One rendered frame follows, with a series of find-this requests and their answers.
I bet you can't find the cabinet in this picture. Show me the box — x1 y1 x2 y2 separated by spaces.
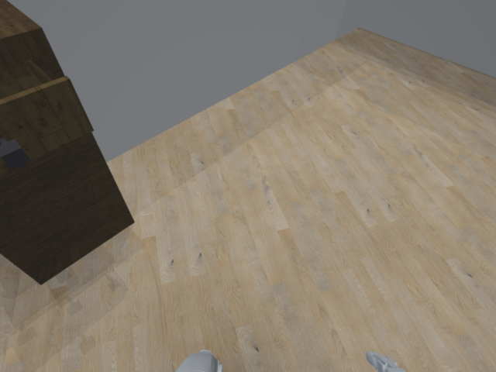
0 0 134 285

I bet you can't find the right robot hand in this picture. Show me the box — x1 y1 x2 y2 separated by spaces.
366 351 407 372

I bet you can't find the drawer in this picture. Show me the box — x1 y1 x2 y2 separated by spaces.
0 60 94 175

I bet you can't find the handle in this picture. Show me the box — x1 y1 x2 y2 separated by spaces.
0 137 31 170

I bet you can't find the left robot thigh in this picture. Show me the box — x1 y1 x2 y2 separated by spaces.
175 353 223 372

